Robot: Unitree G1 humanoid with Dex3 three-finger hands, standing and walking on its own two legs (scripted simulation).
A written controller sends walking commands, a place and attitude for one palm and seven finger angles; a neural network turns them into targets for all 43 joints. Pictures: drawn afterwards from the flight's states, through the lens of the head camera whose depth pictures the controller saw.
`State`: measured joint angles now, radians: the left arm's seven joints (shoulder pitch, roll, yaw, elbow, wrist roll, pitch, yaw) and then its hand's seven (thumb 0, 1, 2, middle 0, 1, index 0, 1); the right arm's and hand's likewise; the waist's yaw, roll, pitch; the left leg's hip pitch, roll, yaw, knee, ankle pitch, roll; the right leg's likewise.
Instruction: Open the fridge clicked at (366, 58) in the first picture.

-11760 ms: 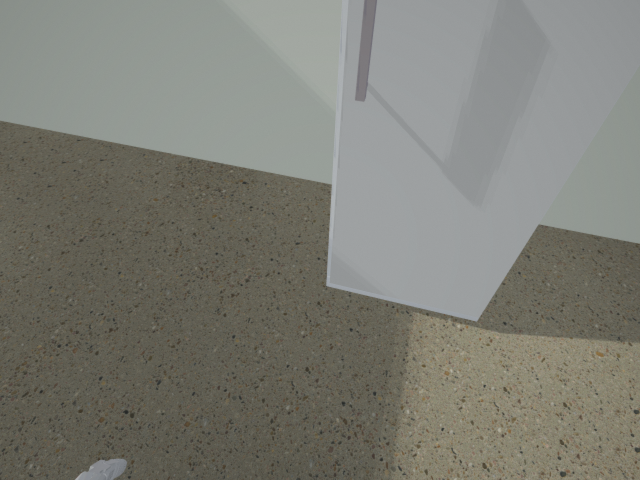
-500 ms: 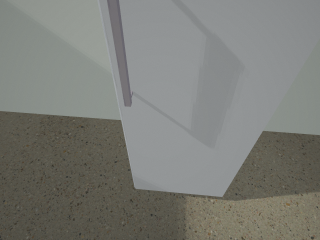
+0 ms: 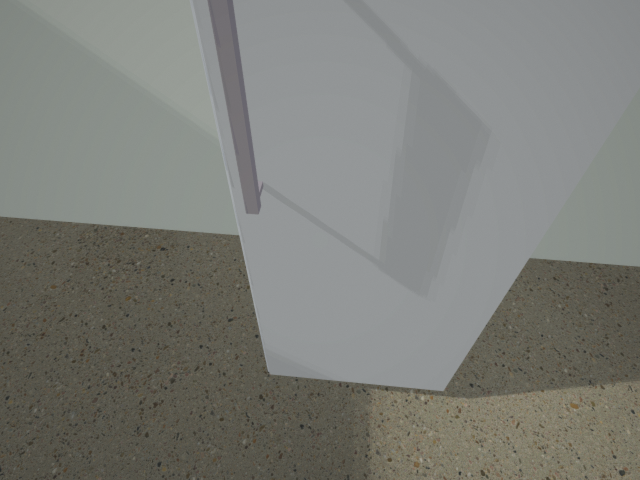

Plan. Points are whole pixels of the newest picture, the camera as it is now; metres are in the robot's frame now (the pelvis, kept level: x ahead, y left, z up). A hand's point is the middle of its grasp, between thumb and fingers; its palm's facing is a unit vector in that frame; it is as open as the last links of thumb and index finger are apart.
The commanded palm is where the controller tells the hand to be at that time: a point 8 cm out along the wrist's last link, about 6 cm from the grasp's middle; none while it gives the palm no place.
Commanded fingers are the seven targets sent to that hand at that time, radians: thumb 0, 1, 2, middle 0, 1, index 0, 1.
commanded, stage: look again from close up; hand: left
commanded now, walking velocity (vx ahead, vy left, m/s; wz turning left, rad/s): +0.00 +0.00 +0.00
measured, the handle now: (238, 77) +0.50 +0.13 +0.26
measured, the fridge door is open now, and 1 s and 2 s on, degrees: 0 0 0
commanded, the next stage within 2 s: none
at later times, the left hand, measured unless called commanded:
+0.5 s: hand out of the picture +0.08 +0.24 -0.15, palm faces -0.04 -0.94 -0.34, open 7.4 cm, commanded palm none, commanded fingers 0.00 0.90 0.90 -0.20 -0.30 -0.20 -0.30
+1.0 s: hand out of the picture +0.08 +0.23 -0.16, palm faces -0.04 -0.94 -0.33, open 7.4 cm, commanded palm none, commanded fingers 0.00 0.90 0.90 -0.20 -0.30 -0.20 -0.30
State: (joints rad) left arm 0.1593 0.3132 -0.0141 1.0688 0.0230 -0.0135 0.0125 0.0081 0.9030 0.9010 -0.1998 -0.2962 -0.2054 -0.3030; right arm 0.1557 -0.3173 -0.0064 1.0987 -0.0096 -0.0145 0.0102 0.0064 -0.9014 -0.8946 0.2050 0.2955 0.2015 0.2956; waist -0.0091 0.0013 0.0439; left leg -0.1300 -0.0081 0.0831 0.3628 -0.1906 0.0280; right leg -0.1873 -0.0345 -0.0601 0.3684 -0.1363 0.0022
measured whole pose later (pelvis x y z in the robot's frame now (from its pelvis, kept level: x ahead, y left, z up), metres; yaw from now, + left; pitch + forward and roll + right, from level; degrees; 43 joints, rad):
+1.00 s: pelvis +0.01 -0.01 +0.00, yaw +0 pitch -2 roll +0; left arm 0.15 0.32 -0.01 1.10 0.02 -0.02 0.01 0.01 0.90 0.90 -0.20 -0.30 -0.21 -0.30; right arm 0.16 -0.33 0.00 1.13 -0.01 -0.01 0.01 0.01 -0.90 -0.89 0.20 0.30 0.20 0.30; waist -0.01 0.00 0.04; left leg -0.09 0.01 0.07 0.31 -0.18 0.01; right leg -0.14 -0.02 -0.07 0.31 -0.12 -0.01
